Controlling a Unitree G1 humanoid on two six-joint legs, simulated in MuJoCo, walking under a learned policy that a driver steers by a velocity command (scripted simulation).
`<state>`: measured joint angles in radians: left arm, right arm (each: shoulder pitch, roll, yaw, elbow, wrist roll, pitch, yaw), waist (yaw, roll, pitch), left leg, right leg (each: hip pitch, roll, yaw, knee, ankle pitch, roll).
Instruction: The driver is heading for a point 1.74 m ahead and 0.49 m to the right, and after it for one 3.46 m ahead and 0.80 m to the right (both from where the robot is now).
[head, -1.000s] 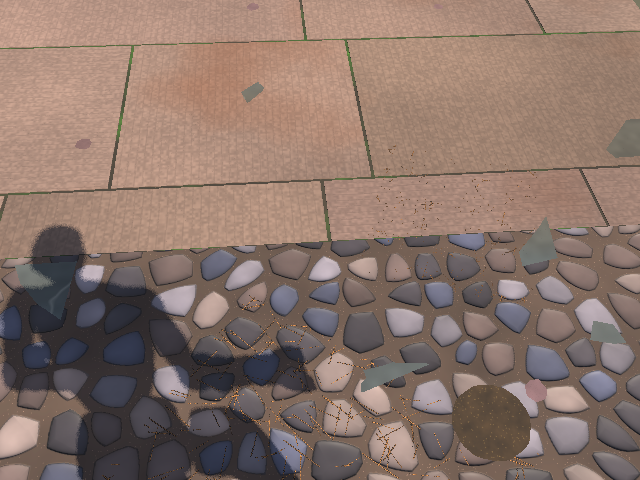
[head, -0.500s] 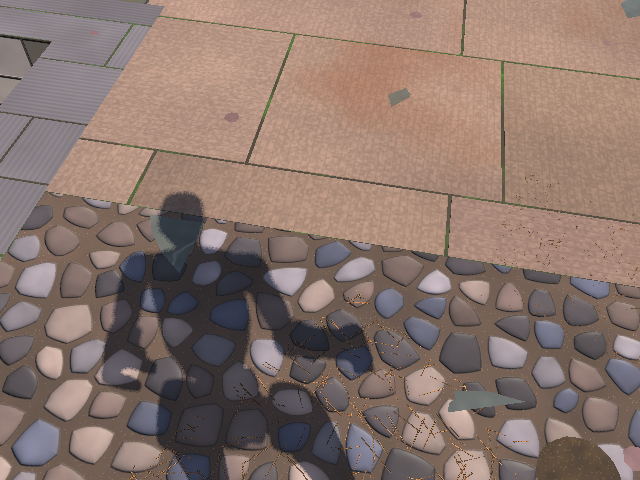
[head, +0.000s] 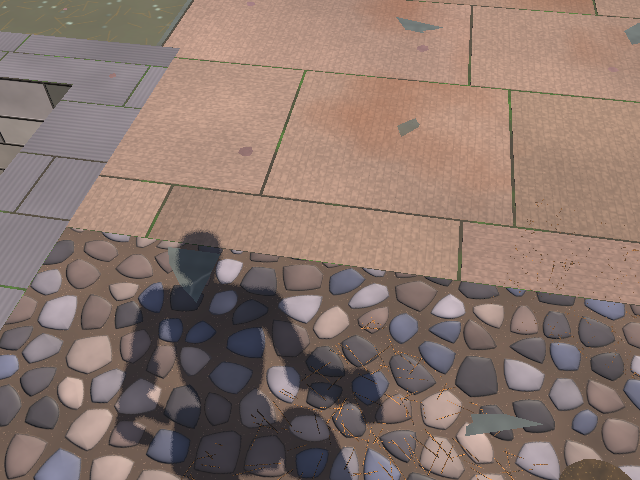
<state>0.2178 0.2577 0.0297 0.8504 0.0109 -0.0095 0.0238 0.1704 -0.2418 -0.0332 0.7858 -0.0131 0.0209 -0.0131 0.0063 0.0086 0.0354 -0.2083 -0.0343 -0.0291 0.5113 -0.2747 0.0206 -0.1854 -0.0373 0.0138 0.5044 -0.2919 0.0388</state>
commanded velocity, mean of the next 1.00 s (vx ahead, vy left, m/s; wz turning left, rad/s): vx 0.18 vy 0.00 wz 0.01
